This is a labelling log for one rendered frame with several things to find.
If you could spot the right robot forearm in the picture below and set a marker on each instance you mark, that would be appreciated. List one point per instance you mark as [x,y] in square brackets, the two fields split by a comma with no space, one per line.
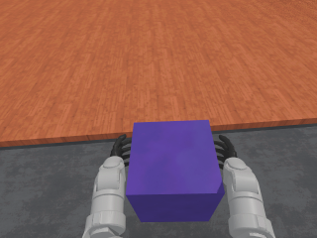
[246,206]

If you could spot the robot right hand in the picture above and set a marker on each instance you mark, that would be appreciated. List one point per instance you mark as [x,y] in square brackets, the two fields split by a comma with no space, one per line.
[228,152]

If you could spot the left robot forearm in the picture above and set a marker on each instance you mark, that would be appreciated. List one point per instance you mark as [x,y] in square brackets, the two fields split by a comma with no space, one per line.
[107,218]

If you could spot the carton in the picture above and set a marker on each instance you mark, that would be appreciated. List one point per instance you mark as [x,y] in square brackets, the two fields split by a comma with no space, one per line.
[174,174]

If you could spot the robot left hand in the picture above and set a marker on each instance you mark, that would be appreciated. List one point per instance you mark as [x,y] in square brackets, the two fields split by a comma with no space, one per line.
[118,149]

